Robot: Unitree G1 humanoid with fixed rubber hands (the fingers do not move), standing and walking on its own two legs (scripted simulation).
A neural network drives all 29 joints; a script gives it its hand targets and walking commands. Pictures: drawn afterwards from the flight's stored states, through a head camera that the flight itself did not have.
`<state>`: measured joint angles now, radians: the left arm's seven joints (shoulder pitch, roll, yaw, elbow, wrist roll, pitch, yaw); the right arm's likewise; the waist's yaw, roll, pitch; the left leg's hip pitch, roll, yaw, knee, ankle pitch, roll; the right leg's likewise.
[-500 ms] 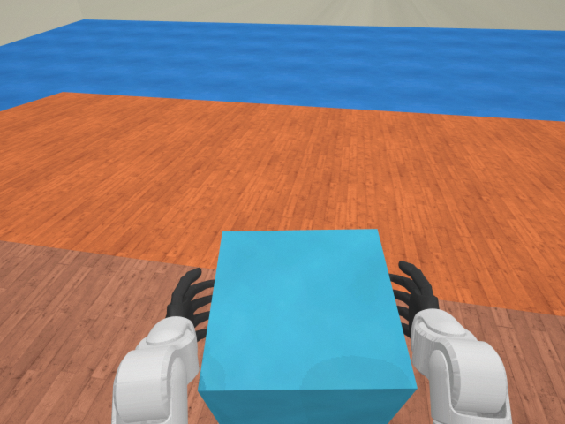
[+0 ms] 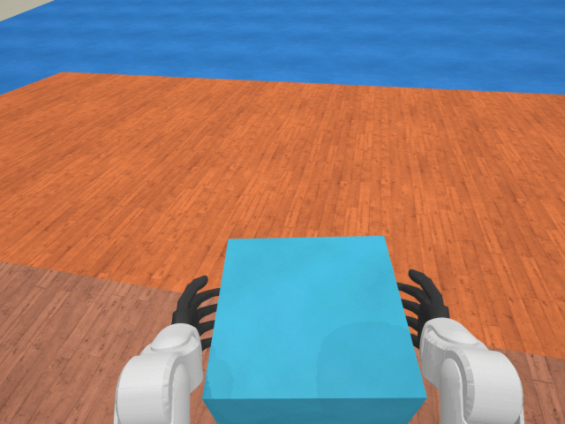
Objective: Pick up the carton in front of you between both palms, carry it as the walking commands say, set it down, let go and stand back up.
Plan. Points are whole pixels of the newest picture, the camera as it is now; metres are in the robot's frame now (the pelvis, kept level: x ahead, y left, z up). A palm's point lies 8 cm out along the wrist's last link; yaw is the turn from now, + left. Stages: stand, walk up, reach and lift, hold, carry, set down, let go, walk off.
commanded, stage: carry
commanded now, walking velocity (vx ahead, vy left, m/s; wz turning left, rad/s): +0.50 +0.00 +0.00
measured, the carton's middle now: (307, 350) +0.25 +0.00 +0.00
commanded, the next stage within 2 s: none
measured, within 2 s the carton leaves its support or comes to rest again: neither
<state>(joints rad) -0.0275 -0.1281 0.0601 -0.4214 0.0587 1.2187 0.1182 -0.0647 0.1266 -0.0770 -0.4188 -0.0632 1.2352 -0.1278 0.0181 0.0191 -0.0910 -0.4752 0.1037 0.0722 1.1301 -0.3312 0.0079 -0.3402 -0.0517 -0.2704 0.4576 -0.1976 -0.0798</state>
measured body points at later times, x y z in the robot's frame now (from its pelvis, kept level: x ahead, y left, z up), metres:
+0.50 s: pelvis +0.34 +0.04 +0.00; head +0.35 +0.04 +0.45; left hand +0.61 +0.16 +0.07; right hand +0.58 -0.14 +0.07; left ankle +0.37 +0.10 -0.74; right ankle +0.24 -0.08 -0.64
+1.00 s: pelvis +0.65 -0.04 -0.01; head +0.72 -0.06 +0.44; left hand +1.01 +0.11 +0.06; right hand +1.02 -0.20 +0.06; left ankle +0.60 +0.09 -0.64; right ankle +0.69 -0.10 -0.74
